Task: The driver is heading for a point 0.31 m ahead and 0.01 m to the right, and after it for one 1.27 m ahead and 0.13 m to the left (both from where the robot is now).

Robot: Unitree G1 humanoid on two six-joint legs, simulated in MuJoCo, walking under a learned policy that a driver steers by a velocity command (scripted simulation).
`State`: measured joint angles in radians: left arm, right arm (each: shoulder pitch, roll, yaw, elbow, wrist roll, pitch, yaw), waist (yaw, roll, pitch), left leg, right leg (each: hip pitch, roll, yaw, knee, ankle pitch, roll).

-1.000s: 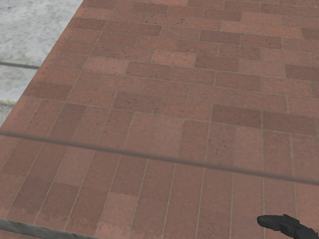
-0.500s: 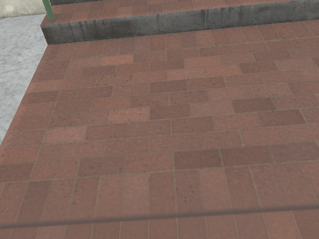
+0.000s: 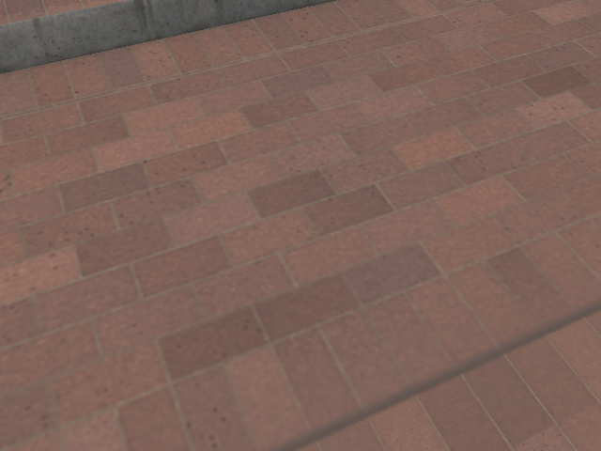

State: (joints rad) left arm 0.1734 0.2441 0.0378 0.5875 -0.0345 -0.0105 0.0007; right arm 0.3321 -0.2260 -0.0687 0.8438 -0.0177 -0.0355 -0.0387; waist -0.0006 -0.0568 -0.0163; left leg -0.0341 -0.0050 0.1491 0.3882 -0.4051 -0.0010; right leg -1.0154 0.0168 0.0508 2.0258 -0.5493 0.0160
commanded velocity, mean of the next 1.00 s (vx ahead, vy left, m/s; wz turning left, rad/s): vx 0.17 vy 0.00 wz -0.12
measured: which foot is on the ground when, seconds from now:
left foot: down 0.00-0.16, up 0.18-0.64, down 0.66-1.00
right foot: up 0.00-0.14, down 0.16-0.70, up 0.72-1.00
